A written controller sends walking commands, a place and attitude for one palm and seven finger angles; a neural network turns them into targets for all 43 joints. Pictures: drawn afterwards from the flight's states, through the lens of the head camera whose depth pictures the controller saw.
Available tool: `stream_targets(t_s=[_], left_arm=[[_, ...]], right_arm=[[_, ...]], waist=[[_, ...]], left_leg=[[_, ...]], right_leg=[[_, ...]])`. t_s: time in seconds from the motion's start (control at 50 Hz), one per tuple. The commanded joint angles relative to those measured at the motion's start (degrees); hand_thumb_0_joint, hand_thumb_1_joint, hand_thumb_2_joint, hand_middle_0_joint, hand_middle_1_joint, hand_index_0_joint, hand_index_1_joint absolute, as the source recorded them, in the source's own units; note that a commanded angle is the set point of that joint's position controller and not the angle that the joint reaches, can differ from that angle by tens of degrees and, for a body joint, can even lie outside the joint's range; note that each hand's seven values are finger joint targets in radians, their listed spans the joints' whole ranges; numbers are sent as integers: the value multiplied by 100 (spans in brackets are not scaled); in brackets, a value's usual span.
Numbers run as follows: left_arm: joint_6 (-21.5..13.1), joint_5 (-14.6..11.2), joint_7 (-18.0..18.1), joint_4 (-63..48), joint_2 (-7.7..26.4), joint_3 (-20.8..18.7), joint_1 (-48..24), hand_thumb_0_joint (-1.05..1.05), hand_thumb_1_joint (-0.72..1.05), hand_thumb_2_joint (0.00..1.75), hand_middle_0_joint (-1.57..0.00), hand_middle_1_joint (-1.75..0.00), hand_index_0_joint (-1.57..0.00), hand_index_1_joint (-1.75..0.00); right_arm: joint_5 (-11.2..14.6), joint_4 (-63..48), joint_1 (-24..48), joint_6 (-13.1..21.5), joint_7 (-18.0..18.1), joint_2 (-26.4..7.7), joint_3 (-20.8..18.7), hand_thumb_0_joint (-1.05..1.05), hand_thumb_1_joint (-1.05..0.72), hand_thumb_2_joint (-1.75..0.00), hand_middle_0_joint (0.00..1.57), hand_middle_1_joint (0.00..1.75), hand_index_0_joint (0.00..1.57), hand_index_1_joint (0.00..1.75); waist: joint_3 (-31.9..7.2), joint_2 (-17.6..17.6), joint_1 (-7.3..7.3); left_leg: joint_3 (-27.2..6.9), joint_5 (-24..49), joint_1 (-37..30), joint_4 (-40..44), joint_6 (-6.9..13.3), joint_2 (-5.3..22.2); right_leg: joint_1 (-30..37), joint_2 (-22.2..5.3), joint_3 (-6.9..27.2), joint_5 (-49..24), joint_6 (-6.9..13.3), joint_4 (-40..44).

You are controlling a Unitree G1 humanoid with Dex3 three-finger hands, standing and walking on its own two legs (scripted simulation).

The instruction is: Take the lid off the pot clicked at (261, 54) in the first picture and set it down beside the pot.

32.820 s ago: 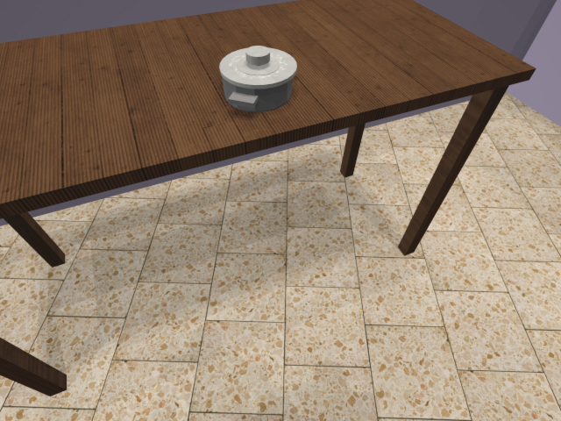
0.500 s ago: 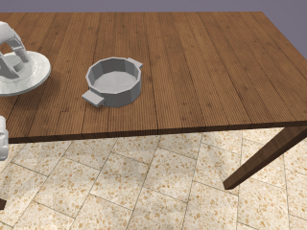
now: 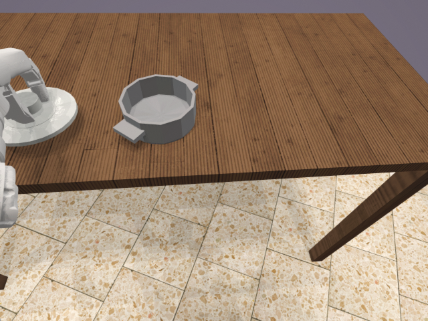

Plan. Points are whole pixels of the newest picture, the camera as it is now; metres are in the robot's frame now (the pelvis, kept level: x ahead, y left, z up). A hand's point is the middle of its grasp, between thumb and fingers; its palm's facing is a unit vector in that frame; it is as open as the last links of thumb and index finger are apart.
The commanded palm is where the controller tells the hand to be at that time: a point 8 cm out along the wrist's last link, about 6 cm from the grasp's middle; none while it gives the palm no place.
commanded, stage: lower the lid onto the table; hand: left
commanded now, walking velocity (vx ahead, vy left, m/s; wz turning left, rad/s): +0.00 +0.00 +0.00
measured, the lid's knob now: (25, 103) +0.49 +0.32 +0.14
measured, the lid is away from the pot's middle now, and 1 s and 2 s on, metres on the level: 0.23 0.23 0.24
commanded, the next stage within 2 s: open the fingers wide in 0.48 s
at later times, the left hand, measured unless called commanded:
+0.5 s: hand (26, 110) +0.47 +0.31 +0.14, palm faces -0.44 -0.18 -0.88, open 7.9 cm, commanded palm +0.49 +0.31 +0.19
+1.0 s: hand (24, 113) +0.47 +0.31 +0.13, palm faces -0.38 -0.10 -0.92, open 8.0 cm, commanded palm +0.48 +0.32 +0.19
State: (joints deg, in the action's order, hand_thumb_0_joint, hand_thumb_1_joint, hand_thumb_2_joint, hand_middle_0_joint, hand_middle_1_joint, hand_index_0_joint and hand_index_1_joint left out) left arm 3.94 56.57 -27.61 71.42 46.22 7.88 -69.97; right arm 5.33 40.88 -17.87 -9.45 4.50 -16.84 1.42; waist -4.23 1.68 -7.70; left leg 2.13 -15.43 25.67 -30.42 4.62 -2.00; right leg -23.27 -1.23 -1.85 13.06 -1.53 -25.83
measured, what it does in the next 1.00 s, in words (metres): stands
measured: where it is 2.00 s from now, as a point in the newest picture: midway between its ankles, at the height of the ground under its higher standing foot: outside the picture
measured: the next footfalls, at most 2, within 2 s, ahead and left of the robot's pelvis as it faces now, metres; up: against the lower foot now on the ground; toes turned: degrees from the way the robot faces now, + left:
none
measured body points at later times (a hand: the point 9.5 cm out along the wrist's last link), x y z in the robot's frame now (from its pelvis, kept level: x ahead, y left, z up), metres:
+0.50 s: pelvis +0.00 +0.00 +0.00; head +0.07 +0.01 +0.44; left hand +0.49 +0.32 +0.19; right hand +0.01 -0.28 -0.12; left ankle -0.01 +0.06 -0.73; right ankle -0.01 -0.15 -0.73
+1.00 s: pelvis -0.01 +0.00 -0.01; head +0.07 +0.02 +0.44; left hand +0.48 +0.32 +0.18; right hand +0.02 -0.28 -0.13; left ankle -0.01 +0.06 -0.73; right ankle -0.01 -0.15 -0.73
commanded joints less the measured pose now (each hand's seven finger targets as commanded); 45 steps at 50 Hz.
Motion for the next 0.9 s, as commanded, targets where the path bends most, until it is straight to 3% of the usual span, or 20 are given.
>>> stream_targets(t_s=[0.0, 0.08, 0.16, 0.22, 0.26, 0.28, 0.32, 0.36, 0.42, 0.5, 0.54, 0.56, 0.58, 0.6, 0.66, 0.72, 0.74, 0.78, 0.82, 0.88], left_arm=[[-61, 75, 318, -1369, 1674, -369, -3342, 0, 60, 95, -89, -112, -86, -109], [-184, 85, 368, -1668, 1955, -591, -3364, 0, 60, 95, -89, -112, -86, -109], [-195, 27, 347, -1266, 1587, -327, -3010, 0, 60, 95, -89, -112, -86, -109], [-180, 117, 392, -971, 1760, -422, -2982, 0, 60, 95, -89, -112, -86, -109], [-236, 54, 390, -1205, 1835, -486, -2982, 0, 60, 95, -89, -112, -86, -109], [-250, 112, 420, -1281, 2072, -664, -3062, 0, 60, 95, -89, -112, -86, -109], [-273, 113, 427, -1357, 1878, -519, -3181, 0, 60, 95, -89, -112, -86, -109], [-287, -12, 374, -1313, 1341, -153, -3080, 0, 60, 95, -89, -112, -86, -109], [-273, 80, 403, -888, 1715, -468, -2778, 0, 60, 95, -89, -112, -86, -109], [-250, 43, 391, -740, 1338, -167, -2789, 0, 60, 95, -89, -112, -86, -109], [-264, 91, 414, -725, 1437, -249, -2692, 0, 60, 95, -89, -112, -86, -109], [-371, 41, 421, -1046, 1621, -545, -2177, 0, 60, 95, -89, -112, -86, -109], [-733, 227, 552, -2003, 1990, -917, -2112, 0, 59, 94, -88, -111, -84, -108], [-868, 305, 642, -1659, 2029, -1013, -1759, 0, 57, 93, -86, -111, -83, -108], [-1026, 56, 572, -1993, 1327, -511, -1769, 0, 53, 91, -82, -109, -79, -106], [-985, 67, 648, -1737, 2452, -1282, -1757, 0, 48, 89, -78, -107, -76, -104], [-941, 60, 658, -1663, 2342, -1159, -1778, 0, 46, 89, -77, -106, -74, -103], [-922, 69, 690, -1880, 2070, -912, -2086, 0, 43, 88, -75, -104, -72, -101], [-870, 159, 715, -1539, 1933, -798, -1918, 0, 39, 88, -73, -102, -70, -99], [-867, 181, 718, -1593, 2067, -856, -1976, 0, 33, 87, -69, -98, -67, -96]], right_arm=[[-21, -395, -347, 150, 105, -1026, -303, 0, -90, -90, 20, 30, 20, 30], [-27, -419, -355, 195, 136, -1014, -310, 0, -90, -90, 20, 30, 20, 30], [8, -393, -372, 184, 145, -1037, -298, 0, -90, -90, 20, 30, 20, 30], [-21, -334, -470, 166, 162, -1049, -286, 0, -90, -90, 20, 30, 20, 30], [0, -375, -412, 173, 197, -1066, -276, 0, -90, -90, 20, 30, 20, 30], [-17, -372, -463, 165, 194, -1065, -298, 0, -90, -90, 20, 30, 20, 30], [-12, -406, -469, 167, 198, -1040, -311, 0, -90, -90, 20, 30, 20, 30], [22, -322, -514, 190, 206, -1047, -322, 0, -90, -90, 20, 30, 20, 30], [-17, -290, -610, 137, 185, -1064, -317, 0, -90, -90, 20, 30, 20, 30], [3, -217, -666, 96, 172, -1081, -331, 0, -90, -90, 20, 30, 20, 30], [-6, -252, -673, 84, 165, -1067, -332, 0, -90, -90, 20, 30, 20, 30], [13, -402, -589, 71, 143, -1053, -333, 0, -90, -90, 20, 30, 20, 30], [-91, -479, -598, -36, 154, -1006, -388, 0, -90, -90, 20, 30, 20, 30], [-102, -524, -523, -101, 185, -972, -376, 0, -90, -90, 20, 30, 20, 30], [-40, -558, -426, -214, 180, -930, -412, 0, -90, -90, 20, 30, 20, 30], [-43, -600, -429, -349, 214, -985, -366, 0, -90, -90, 20, 30, 20, 30], [-33, -638, -388, -358, 231, -953, -347, 0, -90, -90, 20, 30, 20, 30], [-18, -607, -350, -369, 206, -937, -352, 0, -90, -90, 20, 30, 20, 30], [-12, -569, -383, -353, 190, -940, -336, 0, -90, -90, 20, 30, 20, 30], [-4, -585, -368, -341, 216, -961, -314, 0, -90, -90, 20, 30, 20, 30]], waist=[[-2273, 628, -47], [-2724, 844, -10], [-2206, 824, -26], [-2074, 719, -61], [-2290, 713, -10], [-2539, 679, -12], [-2615, 885, -44], [-2505, 929, -98], [-2221, 518, -85], [-2069, 606, -157], [-2118, 518, -137], [-2325, 621, 64], [-2671, 656, 118], [-2587, 681, 135], [-2279, 528, 20], [-2194, 259, 107], [-2159, 330, 81], [-2232, 902, 62], [-1940, 776, 41], [-2188, 607, 40]], left_leg=[[-399, 2434, -1921, 70, -52, 76], [-424, 2886, -2161, -40, -87, 113], [-408, 2722, -1988, -32, -113, 115], [-355, 2208, -1701, -45, -67, 70], [-329, 2434, -1748, -57, -60, 76], [-338, 2494, -1794, -124, -52, 84], [-401, 2662, -1964, -154, -78, 91], [-440, 3080, -2207, -183, -135, 181], [-382, 2555, -1706, -218, -73, 102], [-383, 2574, -1692, -261, -93, 149], [-380, 2455, -1596, -288, -72, 107], [-401, 2992, -1724, -322, -124, 111], [-385, 3263, -1811, -436, -134, 187], [-362, 3274, -1734, -508, -138, 146], [-352, 3169, -1766, -430, -86, 213], [-245, 2282, -1142, -333, -25, 76], [-199, 2124, -1061, -299, -17, 37], [-282, 2420, -1439, -311, -95, 108], [-335, 2183, -1417, -301, -106, 134], [-287, 1989, -1355, -311, -73, 111]], right_leg=[[123, 430, -74, -1218, 368, 65], [204, 416, -28, -1405, 332, -11], [-85, 456, -111, -1200, 371, 4], [-95, 469, -77, -1081, 354, -10], [64, 449, -80, -1287, 373, -69], [134, 438, -32, -1358, 332, -109], [-32, 446, -43, -1316, 331, -107], [-339, 478, -127, -1271, 340, -111], [-247, 499, -92, -1219, 322, -161], [-512, 494, -125, -1165, 325, -199], [-430, 503, -115, -1145, 332, -227], [-248, 495, -145, -1315, 375, -324], [-247, 509, -78, -1386, 338, -355], [-279, 512, -78, -1353, 360, -396], [-410, 487, -128, -1222, 333, -274], [12, 485, -64, -1209, 345, -319], [57, 473, -61, -1218, 354, -308], [-267, 471, -88, -1053, 374, -303], [-507, 504, -127, -762, 388, -250], [-311, 499, -83, -802, 376, -276]])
